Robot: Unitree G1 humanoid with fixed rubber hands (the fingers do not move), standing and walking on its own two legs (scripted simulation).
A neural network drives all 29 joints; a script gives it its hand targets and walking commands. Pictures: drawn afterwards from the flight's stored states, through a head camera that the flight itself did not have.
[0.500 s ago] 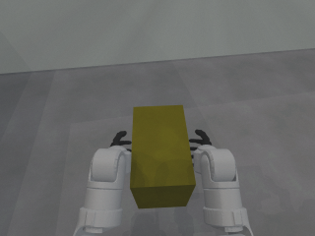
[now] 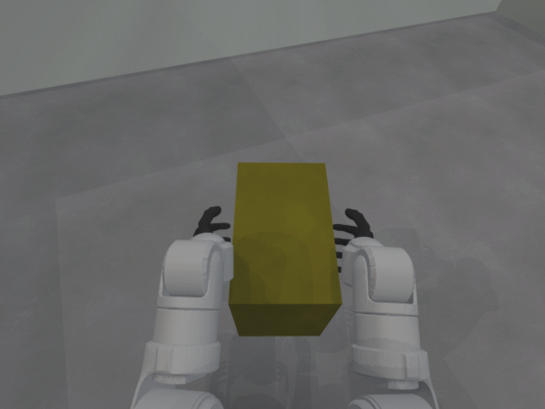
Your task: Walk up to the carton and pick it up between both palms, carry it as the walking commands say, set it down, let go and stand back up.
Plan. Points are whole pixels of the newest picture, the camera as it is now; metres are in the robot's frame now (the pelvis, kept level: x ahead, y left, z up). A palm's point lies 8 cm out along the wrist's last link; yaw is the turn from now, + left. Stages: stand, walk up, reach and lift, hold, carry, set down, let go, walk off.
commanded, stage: carry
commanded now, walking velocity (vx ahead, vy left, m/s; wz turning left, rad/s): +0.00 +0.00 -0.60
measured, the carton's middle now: (280, 253) +0.37 +0.00 -0.02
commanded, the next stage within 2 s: none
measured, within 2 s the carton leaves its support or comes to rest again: neither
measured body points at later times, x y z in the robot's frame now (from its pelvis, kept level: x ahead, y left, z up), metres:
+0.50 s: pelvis -0.05 +0.00 +0.01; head -0.01 +0.00 +0.46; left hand +0.29 +0.02 +0.07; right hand +0.23 -0.20 +0.08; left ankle -0.03 +0.13 -0.68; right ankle -0.07 -0.10 -0.71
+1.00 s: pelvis -0.13 +0.05 +0.02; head -0.07 +0.06 +0.47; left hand +0.22 -0.02 +0.09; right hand +0.10 -0.21 +0.10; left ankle -0.04 +0.12 -0.71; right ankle -0.21 -0.08 -0.67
